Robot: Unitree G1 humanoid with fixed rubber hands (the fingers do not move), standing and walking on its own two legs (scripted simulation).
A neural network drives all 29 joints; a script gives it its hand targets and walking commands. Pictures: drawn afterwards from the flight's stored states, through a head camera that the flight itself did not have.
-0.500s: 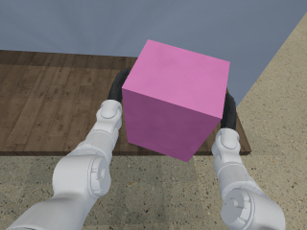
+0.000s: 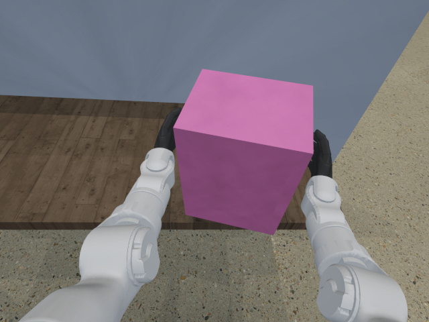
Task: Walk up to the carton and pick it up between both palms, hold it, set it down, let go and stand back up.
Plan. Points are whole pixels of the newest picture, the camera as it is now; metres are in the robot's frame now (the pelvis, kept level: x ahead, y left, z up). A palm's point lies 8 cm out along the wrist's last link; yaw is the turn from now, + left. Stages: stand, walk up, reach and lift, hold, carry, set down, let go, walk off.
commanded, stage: reach and lift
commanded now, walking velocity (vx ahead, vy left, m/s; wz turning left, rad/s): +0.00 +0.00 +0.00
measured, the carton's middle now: (240, 158) +0.44 -0.05 +0.07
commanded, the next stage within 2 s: none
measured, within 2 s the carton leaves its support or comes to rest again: neither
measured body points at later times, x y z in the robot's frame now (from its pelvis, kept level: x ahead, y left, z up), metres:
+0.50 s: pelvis -0.01 -0.01 +0.00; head -0.04 +0.04 +0.45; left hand +0.43 +0.11 +0.16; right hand +0.39 -0.20 +0.17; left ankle +0.06 +0.07 -0.73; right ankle +0.00 -0.13 -0.73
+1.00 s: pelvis -0.02 -0.01 +0.01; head -0.09 +0.02 +0.45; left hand +0.40 +0.12 +0.22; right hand +0.38 -0.18 +0.22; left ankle +0.06 +0.07 -0.73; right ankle +0.00 -0.13 -0.73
